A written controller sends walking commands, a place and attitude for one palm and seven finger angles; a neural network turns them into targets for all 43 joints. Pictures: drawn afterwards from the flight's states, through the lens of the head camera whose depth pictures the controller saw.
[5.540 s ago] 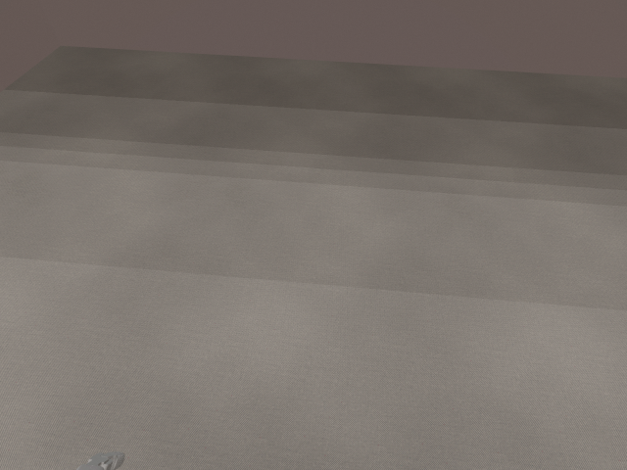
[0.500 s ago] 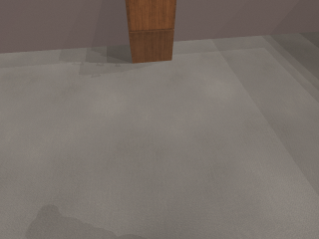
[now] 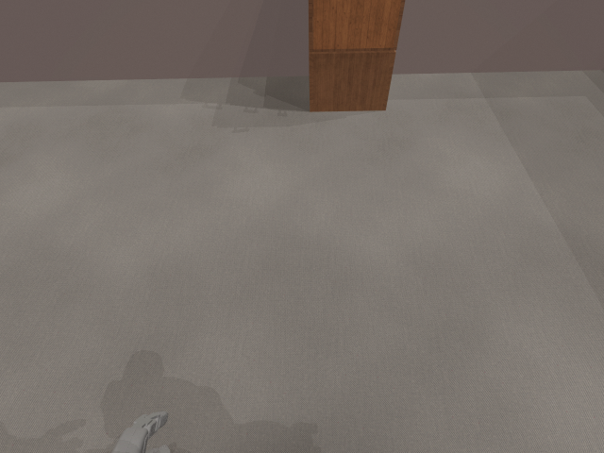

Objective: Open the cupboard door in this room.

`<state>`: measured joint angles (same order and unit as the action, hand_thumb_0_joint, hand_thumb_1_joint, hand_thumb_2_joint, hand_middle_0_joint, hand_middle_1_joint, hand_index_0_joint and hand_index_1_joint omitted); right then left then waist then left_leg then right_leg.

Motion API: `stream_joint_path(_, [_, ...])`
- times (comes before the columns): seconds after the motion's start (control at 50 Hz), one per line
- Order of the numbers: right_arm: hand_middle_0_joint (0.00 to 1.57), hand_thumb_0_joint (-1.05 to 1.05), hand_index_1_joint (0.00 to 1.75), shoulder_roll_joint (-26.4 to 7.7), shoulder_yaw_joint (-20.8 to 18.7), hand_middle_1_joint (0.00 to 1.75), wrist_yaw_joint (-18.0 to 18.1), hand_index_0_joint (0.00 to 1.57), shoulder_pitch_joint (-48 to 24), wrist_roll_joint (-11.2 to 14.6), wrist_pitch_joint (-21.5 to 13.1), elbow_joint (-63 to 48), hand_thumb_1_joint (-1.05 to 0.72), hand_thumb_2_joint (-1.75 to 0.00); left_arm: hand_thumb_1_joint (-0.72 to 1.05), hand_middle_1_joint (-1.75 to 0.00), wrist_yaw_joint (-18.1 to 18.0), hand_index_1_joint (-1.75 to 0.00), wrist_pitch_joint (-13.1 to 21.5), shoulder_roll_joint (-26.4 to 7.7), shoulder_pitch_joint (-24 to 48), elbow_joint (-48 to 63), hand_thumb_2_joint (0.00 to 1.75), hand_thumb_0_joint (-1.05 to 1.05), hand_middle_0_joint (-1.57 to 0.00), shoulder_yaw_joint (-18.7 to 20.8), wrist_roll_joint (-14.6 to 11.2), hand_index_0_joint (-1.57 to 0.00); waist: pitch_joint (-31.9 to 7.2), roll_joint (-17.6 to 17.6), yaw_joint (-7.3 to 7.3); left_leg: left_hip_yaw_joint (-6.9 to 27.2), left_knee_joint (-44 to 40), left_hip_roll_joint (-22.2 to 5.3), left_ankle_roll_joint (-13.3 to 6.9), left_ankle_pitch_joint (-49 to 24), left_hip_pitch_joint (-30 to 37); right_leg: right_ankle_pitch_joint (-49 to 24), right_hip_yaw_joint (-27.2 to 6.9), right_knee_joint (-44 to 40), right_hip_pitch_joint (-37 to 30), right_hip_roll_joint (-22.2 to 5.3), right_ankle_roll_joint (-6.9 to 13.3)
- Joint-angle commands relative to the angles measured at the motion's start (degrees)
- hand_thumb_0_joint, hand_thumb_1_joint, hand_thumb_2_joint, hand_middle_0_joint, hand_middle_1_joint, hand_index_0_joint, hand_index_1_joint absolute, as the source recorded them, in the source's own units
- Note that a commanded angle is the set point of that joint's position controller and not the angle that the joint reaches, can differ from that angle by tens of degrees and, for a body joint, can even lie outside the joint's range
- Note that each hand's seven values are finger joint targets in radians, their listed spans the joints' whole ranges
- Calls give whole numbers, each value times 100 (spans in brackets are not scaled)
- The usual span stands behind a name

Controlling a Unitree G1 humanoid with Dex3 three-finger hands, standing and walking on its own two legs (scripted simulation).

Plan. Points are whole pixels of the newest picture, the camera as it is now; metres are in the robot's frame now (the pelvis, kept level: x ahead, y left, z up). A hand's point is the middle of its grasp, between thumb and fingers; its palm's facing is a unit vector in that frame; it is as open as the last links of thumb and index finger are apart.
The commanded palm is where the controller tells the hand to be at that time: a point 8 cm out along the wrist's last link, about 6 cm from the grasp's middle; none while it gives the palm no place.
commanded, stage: turn or walk to find it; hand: left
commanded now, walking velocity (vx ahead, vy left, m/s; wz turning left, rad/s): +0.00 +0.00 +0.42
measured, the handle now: out of the picture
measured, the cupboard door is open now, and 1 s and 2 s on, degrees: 0 0 0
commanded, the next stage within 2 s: stand and wait in 0.58 s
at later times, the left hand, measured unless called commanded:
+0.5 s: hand out of the picture -0.07 +0.22 -0.18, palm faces +0.27 -0.93 -0.25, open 7.4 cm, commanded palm none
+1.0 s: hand out of the picture +0.00 +0.18 -0.15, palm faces +0.32 -0.91 -0.26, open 7.3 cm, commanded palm none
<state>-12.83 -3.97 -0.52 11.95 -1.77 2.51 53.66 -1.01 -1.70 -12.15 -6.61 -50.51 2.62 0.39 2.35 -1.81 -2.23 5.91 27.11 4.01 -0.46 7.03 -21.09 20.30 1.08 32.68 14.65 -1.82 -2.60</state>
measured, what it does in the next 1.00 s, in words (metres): steps on the spot, turning left: left foot, then right foot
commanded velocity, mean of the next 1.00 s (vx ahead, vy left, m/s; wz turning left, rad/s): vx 0.00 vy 0.00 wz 0.24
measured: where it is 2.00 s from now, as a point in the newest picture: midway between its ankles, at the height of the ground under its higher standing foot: outside the picture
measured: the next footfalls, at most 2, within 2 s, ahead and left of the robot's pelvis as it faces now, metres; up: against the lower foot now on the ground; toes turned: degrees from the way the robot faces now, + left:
left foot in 0.44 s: -0.02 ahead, +0.13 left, +0.00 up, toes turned +17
right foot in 0.84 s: +0.06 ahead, -0.09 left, +0.00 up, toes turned +13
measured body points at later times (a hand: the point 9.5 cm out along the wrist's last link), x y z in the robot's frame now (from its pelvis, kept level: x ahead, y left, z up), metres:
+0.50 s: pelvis -0.02 +0.01 -0.01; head +0.03 +0.04 +0.44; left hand -0.08 +0.27 -0.17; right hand +0.15 -0.21 -0.14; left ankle -0.06 +0.12 -0.73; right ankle -0.02 -0.12 -0.71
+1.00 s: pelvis +0.00 -0.01 +0.01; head +0.03 -0.04 +0.45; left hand -0.02 +0.23 -0.13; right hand +0.11 -0.23 -0.16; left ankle -0.07 +0.12 -0.70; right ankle +0.02 -0.10 -0.73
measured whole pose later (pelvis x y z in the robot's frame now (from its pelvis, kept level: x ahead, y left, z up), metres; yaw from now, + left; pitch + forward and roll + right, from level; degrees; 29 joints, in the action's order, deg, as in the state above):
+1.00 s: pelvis +0.00 -0.01 +0.01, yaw +18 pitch -1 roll +2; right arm -11.7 -2.3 0.6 12.4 -0.9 2.7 60.6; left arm -1.4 0.2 -8.6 -12.1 -57.8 0.2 0.8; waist 2.3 -2.4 -0.1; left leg 0.9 42.7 0.1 0.8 25.8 -16.1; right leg 16.6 5.0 29.2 11.9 -2.0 2.5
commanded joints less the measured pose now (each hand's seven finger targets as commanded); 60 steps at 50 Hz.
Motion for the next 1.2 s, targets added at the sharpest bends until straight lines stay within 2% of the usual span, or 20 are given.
stream_joint_path(0.0, [20,0,30,-539,-225,30,1,20,-201,56,-36,-670,-90,-90,90,-30,-108,-30,111,-1504,-750,320,90,0,-20,339,139,-20,-121,1695,439,-210,2370,34,247,2278,-1535,251,-2298,-2225,-628,-2558,1112])
stream_joint_path(0.04, [20,0,30,-710,-286,30,-18,20,-120,5,84,-512,-90,-90,90,-30,-139,-30,149,-1155,-199,460,90,0,-20,294,83,-20,227,1357,138,4,3717,-295,191,1990,-1262,40,-1804,-2179,348,-2145,1026])
stream_joint_path(0.1, [20,0,30,-568,-190,30,-61,20,180,33,51,-236,-90,-90,90,-30,-85,-30,259,-805,-214,368,90,0,-20,148,80,-20,75,1071,24,-347,4077,-399,372,1349,-1266,-2351,-395,-1425,-430,-1458,871])
stream_joint_path(0.18, [20,0,30,-517,-116,30,-32,20,-215,61,62,-253,-90,-90,90,-30,-102,-30,268,-916,-974,76,90,0,-20,167,100,-20,-192,1164,307,-532,3575,-472,484,1596,-1197,-3748,-238,-1089,-1185,-1597,987])
stream_joint_path(0.32, [20,0,30,-448,19,30,-20,20,-688,143,-13,-285,-90,-90,90,-30,-95,-30,184,-1237,-1276,-200,90,0,-20,263,158,-20,-355,1468,517,-967,1651,-480,349,1955,-251,-4083,-115,-722,-1230,-1807,1068])
stream_joint_path(0.38, [20,0,30,-574,12,30,-6,20,-229,126,-97,-169,-90,-90,90,-30,-76,-30,138,-1256,-1055,-235,90,0,-20,283,91,-20,-557,1302,218,-1112,-70,-465,240,702,878,-3505,329,-81,-818,-1604,603])
stream_joint_path(0.4, [20,0,30,-893,-57,30,-8,20,21,96,-162,-126,-90,-90,90,-30,-56,-30,108,-1101,-1072,-169,90,0,-20,259,38,-20,-783,562,79,-641,-547,-918,62,-399,1811,-2595,660,663,-104,-1360,282])
stream_joint_path(0.42, [20,0,30,-1464,-194,30,4,20,216,61,-196,-122,-90,-90,90,-30,-17,-30,83,-731,-1164,11,90,0,-20,189,20,-20,-922,-1176,16,1134,-506,-2369,-623,-2483,2691,454,888,1755,1440,-667,-132])
stream_joint_path(0.44, [20,0,30,-1656,-226,30,33,20,503,112,-142,-68,-90,-90,90,-30,-45,-30,36,-664,-809,167,90,0,-20,84,72,-20,-804,-1209,-154,1286,-573,-2802,-1100,-3085,2317,1755,505,2547,1579,-514,-149])
stream_joint_path(0.54, [20,0,30,-1054,-73,30,147,20,-358,83,-205,-238,-90,-90,90,-30,34,-30,-9,-687,-733,-155,90,0,-20,162,54,-20,-324,-655,203,357,-702,-1792,-867,-2038,1396,465,76,3068,1465,-486,-190])
stream_joint_path(0.72, [20,0,30,-901,-58,30,165,20,-122,37,-217,-90,-90,-90,90,-30,-7,-30,30,-387,-558,-133,90,0,-20,10,37,-20,-354,-711,125,564,-666,-1730,-928,-2041,1369,468,185,1126,614,-184,-120])
stream_joint_path(0.78, [20,0,30,-808,-36,30,167,20,-204,72,-231,14,-90,-90,90,-30,-27,-30,129,-391,-1017,-358,90,0,-20,-13,37,-20,-482,-530,354,412,-329,-1489,-657,-1669,1181,-529,287,-333,-238,-110,-67])
stream_joint_path(0.8, [20,0,30,-673,-6,30,153,20,-173,106,-246,78,-90,-90,90,-30,-46,-30,187,-494,-1153,-454,90,0,-20,-12,54,-20,-492,-228,412,231,-69,-1261,-396,-1094,909,-1146,165,-1003,-720,-258,-35])
stream_joint_path(0.82, [20,0,30,-399,45,30,133,20,-18,157,-264,96,-90,-90,90,-30,-80,-30,259,-783,-1151,-490,90,0,-20,-1,90,-20,-594,527,332,-146,412,-879,-84,-189,470,-1785,-665,-1215,-1138,-961,197])
stream_joint_path(0.84, [20,0,30,-158,109,30,104,20,63,178,-240,65,-90,-90,90,-30,-93,-30,292,-1067,-1010,-467,90,0,-20,35,96,-20,-350,1210,234,-481,599,-455,127,1274,56,-2340,-1329,-1389,-1015,-1725,624])
stream_joint_path(0.86, [20,0,30,-268,93,30,141,20,-91,116,-124,45,-90,-90,90,-30,-83,-30,319,-1165,-1013,-424,90,0,-20,102,77,-20,-216,2004,408,-393,1176,-442,142,2266,144,-2094,-1728,-1754,-460,-1950,1040])
stream_joint_path(0.94, [20,0,30,-208,83,30,147,20,91,122,-102,423,-90,-90,90,-30,-84,-30,280,-718,-688,-528,90,0,-20,2,67,-20,-72,952,251,-465,1964,-563,142,1961,172,-2961,-914,-1445,-463,-1456,1214])
stream_joint_path(1.02, [20,0,30,-71,137,30,177,20,155,132,-119,584,-90,-90,90,-30,-92,-30,277,-669,-867,-729,90,0,-20,23,73,-20,-173,1013,337,-675,1222,-655,223,1743,388,-3124,-633,-1343,-680,-1310,1167])
stream_joint_path(1.12, [20,0,30,-128,211,30,220,20,628,103,-260,967,-90,-90,90,-30,-81,-30,237,-441,-785,-944,90,0,-20,-43,-20,-20,-285,376,194,-480,-504,-980,115,-276,1617,-1823,-284,-1038,-85,-757,545])
stream_joint_path(1.18, [20,0,30,-202,232,30,248,20,442,112,-312,1055,-90,-90,90,-30,-73,-30,195,-321,-810,-1091,90,0,-20,-83,-10,-20,-57,-74,276,-420,-547,-1226,48,-471,1275,-1453,-103,-1169,-262,-519,330])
